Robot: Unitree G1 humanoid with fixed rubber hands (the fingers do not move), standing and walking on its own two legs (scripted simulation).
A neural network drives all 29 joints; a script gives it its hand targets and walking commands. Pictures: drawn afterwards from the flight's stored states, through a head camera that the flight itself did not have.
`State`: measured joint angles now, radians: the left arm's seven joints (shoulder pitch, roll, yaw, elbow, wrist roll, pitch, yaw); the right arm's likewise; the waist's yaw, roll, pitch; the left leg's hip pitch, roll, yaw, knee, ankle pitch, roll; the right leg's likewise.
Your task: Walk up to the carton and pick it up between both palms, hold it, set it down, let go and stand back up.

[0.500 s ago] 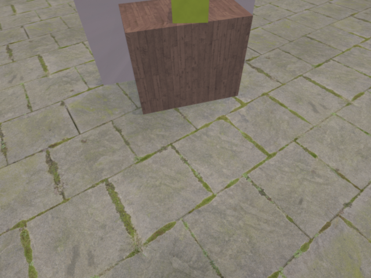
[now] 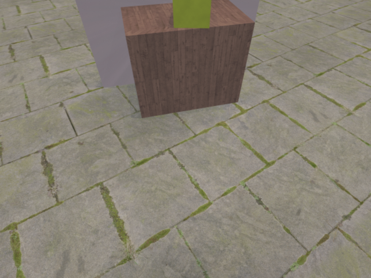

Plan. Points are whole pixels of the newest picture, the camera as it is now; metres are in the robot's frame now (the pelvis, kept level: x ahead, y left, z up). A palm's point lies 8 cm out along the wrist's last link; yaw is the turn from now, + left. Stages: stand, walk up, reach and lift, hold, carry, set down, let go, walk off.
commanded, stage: walk up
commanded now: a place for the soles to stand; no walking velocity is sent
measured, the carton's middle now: out of the picture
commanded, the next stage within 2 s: none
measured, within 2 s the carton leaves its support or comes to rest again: neither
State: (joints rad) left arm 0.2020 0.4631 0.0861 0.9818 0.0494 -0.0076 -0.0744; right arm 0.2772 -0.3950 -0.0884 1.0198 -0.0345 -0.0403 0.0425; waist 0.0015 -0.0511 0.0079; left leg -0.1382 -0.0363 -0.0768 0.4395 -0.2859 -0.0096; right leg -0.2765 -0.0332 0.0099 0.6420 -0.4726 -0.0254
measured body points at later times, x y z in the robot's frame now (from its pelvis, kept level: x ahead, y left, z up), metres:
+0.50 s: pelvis +0.21 -0.02 -0.02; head +0.24 -0.02 +0.42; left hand +0.16 +0.29 -0.14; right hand +0.40 -0.29 -0.13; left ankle +0.28 +0.09 -0.74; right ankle +0.04 -0.13 -0.69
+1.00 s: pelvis +0.45 -0.11 -0.01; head +0.46 -0.13 +0.44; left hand +0.41 +0.23 -0.09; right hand +0.62 -0.41 -0.12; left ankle +0.38 +0.03 -0.66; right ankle +0.51 -0.21 -0.74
